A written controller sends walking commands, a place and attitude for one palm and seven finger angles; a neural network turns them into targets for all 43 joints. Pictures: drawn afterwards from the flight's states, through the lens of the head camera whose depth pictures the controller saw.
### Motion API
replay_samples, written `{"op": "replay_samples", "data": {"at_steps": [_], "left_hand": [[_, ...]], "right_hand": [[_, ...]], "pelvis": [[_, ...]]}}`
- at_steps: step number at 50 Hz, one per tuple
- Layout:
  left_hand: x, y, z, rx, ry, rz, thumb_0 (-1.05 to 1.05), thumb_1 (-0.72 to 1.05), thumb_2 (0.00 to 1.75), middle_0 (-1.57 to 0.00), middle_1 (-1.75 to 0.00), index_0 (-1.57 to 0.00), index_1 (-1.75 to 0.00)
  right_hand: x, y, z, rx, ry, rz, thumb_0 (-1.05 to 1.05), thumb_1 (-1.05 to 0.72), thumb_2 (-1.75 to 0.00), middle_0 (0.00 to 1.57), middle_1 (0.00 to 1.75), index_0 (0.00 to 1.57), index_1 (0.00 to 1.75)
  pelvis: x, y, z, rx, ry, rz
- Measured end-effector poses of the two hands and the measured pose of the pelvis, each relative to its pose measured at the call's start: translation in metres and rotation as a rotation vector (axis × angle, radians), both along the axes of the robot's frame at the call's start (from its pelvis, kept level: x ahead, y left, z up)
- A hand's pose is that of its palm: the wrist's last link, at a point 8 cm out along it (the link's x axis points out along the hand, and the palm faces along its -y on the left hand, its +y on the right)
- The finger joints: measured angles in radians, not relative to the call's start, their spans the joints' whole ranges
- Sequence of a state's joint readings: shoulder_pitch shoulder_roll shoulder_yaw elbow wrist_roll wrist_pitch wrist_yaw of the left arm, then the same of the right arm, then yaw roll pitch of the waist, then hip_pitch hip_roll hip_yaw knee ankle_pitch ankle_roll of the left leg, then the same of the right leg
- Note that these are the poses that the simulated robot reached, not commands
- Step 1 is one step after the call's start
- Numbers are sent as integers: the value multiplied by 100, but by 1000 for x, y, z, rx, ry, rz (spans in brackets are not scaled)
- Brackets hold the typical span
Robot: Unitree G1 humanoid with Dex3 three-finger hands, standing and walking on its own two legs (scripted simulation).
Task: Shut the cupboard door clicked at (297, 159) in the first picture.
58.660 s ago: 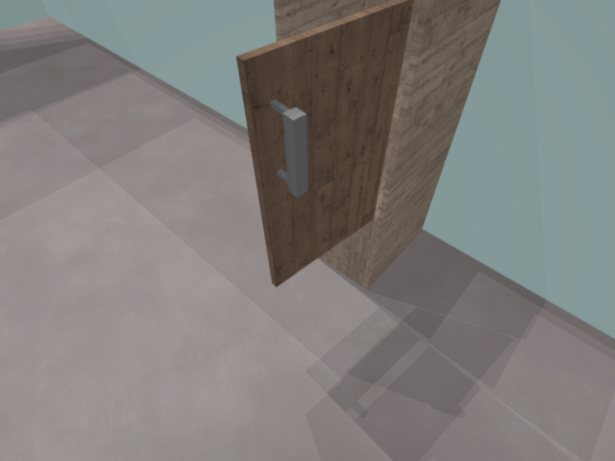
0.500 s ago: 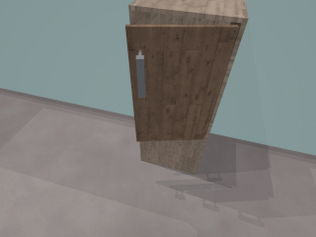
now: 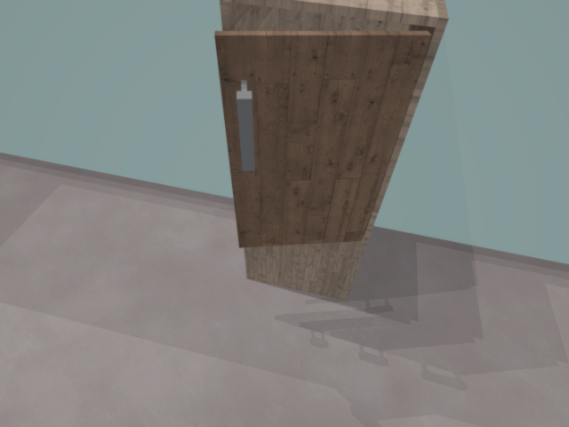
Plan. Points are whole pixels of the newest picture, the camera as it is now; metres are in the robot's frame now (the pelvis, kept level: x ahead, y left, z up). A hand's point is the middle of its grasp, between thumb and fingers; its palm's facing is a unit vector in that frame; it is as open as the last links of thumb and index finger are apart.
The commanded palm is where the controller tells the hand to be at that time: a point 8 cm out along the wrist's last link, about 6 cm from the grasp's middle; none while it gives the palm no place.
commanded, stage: look again from close up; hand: left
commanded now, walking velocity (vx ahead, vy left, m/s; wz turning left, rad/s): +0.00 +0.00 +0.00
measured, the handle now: (246, 126) +0.61 +0.11 +0.09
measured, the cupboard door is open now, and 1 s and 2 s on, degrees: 18 18 18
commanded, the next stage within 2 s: shuffle to correct the standing spot in 0.08 s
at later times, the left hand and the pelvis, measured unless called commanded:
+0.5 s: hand out of the picture +0.02 +0.14 -0.18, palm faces +0.09 -0.98 -0.18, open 7.4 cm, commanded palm none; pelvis +0.06 -0.03 -0.01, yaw +4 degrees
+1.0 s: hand (221, 413) +0.18 +0.11 -0.18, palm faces +0.14 -0.97 -0.18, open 7.3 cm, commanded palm none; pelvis +0.17 -0.07 -0.01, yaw +7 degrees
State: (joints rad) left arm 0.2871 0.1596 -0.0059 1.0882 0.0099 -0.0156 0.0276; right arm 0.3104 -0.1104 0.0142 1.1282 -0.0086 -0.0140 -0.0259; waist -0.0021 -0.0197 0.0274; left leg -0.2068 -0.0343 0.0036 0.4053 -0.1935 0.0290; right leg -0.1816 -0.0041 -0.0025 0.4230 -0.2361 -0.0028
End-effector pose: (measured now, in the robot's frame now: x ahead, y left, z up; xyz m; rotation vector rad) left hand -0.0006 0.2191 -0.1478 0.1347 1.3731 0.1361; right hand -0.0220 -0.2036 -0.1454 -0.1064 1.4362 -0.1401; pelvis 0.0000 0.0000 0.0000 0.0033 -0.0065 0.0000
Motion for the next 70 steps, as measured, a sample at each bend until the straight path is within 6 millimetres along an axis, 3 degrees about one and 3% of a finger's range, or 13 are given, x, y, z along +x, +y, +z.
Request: {"op": "replay_samples", "data": {"at_steps": [14, 25, 29, 36, 39, 43, 47, 53, 56, 61, 66, 70], "left_hand": [[2, -9, -2, -16, 39, 7, 1, 91, 90, -20, -30, -20, -30], [12, -30, -6, 3, 61, 88, 1, 91, 90, -20, -30, -20, -30], [3, -44, -8, -1, 89, 150, 0, 91, 90, -20, -30, -20, -30], [-10, -69, -21, -88, 260, 179, 0, 90, 90, -20, -30, -20, -30], [10, -68, -26, -101, 277, 149, 1, 90, 90, -20, -30, -20, -30], [71, -60, -19, -75, 148, 152, 1, 91, 90, -20, -30, -20, -30], [134, -58, -7, -36, 3, 149, 1, 91, 90, -20, -30, -20, -30], [197, -62, -2, 51, -75, 94, 1, 93, 90, -20, -30, -20, -30], [215, -73, -1, 74, -92, 99, 1, 92, 90, -20, -30, -20, -30], [231, -97, -2, 48, -77, 119, 1, 91, 90, -20, -30, -20, -30], [242, -118, -20, -9, -46, 136, 1, 92, 90, -20, -30, -20, -30], [246, -124, -18, -7, -19, 152, 1, 94, 90, -20, -30, -20, -30]], "right_hand": [[30, -13, 0, -24, -32, 16, 1, -91, -90, 20, 30, 20, 30], [58, -39, -10, -13, 29, 42, 0, -90, -90, 20, 30, 20, 30], [100, -51, -8, -30, 23, 99, 1, -90, -90, 20, 30, 20, 30], [211, -56, -9, -89, -172, 161, 1, -92, -90, 20, 30, 20, 30], [233, -56, -5, -98, -234, 142, 1, -92, -90, 20, 30, 20, 30], [239, -60, 4, -90, -196, 154, 0, -91, -90, 20, 30, 20, 30], [244, -78, 7, -84, -135, 163, 0, -93, -90, 20, 30, 21, 30], [260, -120, -10, -57, -97, 122, 0, -91, -90, 20, 30, 21, 30], [272, -139, -15, -69, -64, 124, 0, -91, -90, 20, 30, 21, 30], [307, -156, -1, -99, -85, 143, 1, -91, -90, 20, 30, 20, 30], [339, -152, 3, -109, -153, 154, 0, -91, -90, 20, 30, 20, 30], [355, -143, 7, -86, -162, 166, 0, -92, -90, 20, 30, 20, 30]], "pelvis": [[18, -2, -1, 8, -1, 0], [58, -31, -11, 3, 31, 61], [77, -36, -12, -3, 22, 99], [116, -30, -26, -12, 4, 105], [128, -33, -27, 2, -7, 81], [142, -42, -14, -6, 2, 95], [158, -55, -5, -17, 17, 110], [190, -93, -16, -2, 25, 120], [202, -106, -18, -14, 20, 130], [223, -119, -10, -14, 21, 135], [242, -123, -16, -39, 8, 128], [252, -130, -10, -5, 5, 122]]}}
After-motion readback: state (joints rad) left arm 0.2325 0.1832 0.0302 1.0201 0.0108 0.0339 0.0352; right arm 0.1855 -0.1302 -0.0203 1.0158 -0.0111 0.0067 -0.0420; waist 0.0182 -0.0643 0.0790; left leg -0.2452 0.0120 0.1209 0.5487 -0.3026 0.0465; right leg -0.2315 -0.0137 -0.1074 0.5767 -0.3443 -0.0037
